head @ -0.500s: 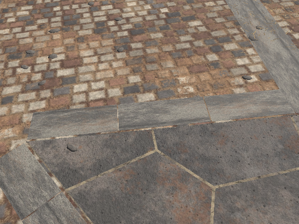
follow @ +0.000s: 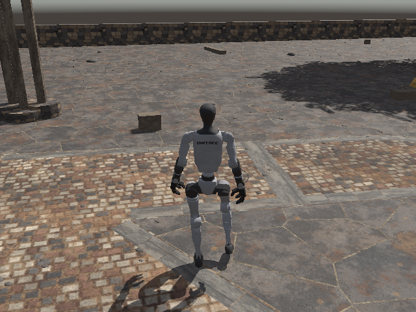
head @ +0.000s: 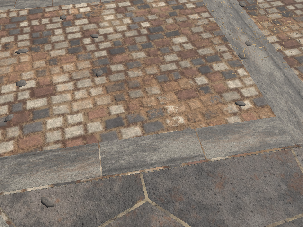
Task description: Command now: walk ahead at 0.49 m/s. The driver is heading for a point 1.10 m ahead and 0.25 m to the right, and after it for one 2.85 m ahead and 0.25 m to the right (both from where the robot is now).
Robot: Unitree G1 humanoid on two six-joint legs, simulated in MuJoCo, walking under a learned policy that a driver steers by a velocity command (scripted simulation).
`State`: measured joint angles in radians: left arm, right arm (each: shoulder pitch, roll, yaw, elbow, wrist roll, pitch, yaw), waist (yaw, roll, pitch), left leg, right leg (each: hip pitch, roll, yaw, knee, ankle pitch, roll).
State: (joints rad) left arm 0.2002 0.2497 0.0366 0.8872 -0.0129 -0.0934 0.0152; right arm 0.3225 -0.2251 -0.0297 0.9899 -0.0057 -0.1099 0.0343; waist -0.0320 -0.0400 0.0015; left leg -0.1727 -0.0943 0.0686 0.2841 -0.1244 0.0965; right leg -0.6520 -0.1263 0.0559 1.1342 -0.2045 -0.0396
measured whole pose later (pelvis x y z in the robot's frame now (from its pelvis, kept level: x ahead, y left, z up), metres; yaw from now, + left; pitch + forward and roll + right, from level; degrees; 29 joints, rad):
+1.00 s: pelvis +0.38 -0.05 -0.01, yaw +0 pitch +1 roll -1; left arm 0.25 0.21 0.02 1.05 0.01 0.00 0.03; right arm 0.10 -0.19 -0.04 0.97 0.00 -0.03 -0.02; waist 0.02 -0.01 0.01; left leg -0.39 -0.01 0.02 0.53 -0.16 0.03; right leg -0.13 0.01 -0.03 0.50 -0.39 -0.01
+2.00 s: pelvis +0.70 -0.12 -0.03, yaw -16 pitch +1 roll +0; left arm 0.12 0.25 0.09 0.83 -0.02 -0.06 -0.04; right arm 0.27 -0.26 -0.05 0.97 0.03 -0.12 -0.01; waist -0.01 0.00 0.07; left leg -0.27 0.06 0.01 1.23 -0.43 0.01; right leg -0.46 0.07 -0.05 0.61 -0.18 -0.10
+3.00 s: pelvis +1.22 -0.33 -0.01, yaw -14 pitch +2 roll -1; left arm 0.08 0.25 0.05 0.68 0.00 -0.12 0.00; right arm 0.39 -0.29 -0.06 0.80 0.03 -0.05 -0.01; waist -0.06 0.03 -0.01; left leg -0.32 -0.05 -0.13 1.03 -0.47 0.03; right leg -0.37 0.03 0.01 0.49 -0.16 -0.02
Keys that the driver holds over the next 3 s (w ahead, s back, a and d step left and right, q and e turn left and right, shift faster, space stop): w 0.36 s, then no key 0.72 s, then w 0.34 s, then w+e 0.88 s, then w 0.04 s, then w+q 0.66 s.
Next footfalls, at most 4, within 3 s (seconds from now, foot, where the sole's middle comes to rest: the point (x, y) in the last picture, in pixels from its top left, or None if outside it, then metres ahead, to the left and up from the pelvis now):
0.30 right None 0.34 -0.17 -0.78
0.74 left None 0.50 0.06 -0.78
1.90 right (195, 168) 0.81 -0.22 -0.78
2.44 left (177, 116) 1.16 -0.16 -0.78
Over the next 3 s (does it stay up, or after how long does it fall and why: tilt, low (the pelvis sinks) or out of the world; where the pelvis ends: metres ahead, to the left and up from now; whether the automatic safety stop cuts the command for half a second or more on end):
stays up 1.22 -0.33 -0.01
